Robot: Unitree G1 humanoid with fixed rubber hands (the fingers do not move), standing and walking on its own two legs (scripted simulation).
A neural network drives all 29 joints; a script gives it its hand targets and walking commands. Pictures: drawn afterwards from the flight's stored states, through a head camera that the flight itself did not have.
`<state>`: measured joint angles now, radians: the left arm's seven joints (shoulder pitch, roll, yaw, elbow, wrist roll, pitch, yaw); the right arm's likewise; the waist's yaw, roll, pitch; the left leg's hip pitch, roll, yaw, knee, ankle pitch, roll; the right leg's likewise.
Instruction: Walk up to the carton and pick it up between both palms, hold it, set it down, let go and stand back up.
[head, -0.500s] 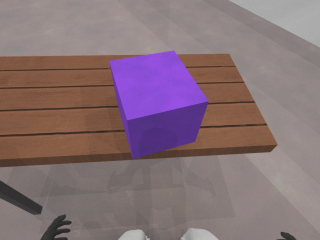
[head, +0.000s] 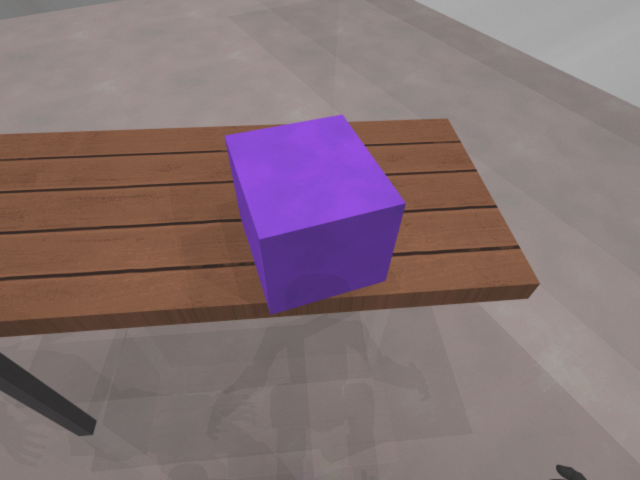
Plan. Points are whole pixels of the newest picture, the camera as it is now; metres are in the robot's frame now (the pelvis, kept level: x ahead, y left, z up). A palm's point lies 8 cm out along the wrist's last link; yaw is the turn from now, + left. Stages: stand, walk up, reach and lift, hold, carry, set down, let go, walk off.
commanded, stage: walk up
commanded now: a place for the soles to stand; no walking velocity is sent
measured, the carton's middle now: (307, 210) +0.50 +0.04 +0.03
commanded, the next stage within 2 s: none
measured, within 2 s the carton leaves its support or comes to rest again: neither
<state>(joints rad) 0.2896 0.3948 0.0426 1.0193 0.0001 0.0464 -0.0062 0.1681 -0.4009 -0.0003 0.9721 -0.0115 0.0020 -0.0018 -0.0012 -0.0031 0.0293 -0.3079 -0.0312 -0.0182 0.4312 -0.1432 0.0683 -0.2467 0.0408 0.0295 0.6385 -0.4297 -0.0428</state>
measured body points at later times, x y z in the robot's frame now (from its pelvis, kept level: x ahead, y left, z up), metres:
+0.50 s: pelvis +0.05 -0.02 +0.00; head +0.06 -0.03 +0.45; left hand +0.07 +0.30 -0.12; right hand +0.13 -0.34 -0.12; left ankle +0.10 +0.08 -0.73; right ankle -0.01 -0.13 -0.74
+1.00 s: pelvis +0.11 -0.02 +0.00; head +0.13 +0.00 +0.45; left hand +0.16 +0.30 -0.13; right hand +0.19 -0.33 -0.11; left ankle +0.12 +0.08 -0.74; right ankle +0.10 -0.15 -0.74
